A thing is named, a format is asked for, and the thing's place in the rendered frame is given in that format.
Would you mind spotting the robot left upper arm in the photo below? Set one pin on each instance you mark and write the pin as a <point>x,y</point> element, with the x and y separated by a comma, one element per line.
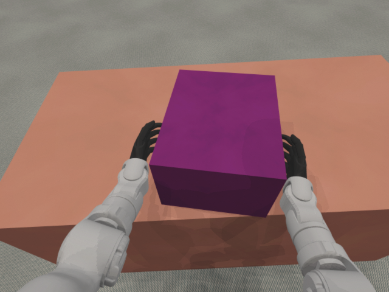
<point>93,257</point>

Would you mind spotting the robot right upper arm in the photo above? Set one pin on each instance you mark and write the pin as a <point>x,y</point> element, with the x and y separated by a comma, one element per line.
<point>321,280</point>

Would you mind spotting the carton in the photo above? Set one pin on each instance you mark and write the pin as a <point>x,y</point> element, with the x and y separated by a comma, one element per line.
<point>220,146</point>

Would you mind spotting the pedestal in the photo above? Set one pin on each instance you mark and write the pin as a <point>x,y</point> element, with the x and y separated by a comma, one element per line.
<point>70,158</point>

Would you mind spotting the left robot forearm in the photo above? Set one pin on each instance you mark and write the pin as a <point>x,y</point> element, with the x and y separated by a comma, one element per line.
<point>122,205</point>

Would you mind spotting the robot left hand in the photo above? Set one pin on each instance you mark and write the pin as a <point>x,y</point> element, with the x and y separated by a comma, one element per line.
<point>141,148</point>

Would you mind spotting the robot right hand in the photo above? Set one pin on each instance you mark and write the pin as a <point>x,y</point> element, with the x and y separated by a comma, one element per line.
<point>296,159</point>

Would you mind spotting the right robot forearm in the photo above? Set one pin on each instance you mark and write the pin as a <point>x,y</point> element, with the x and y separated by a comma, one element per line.
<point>310,235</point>

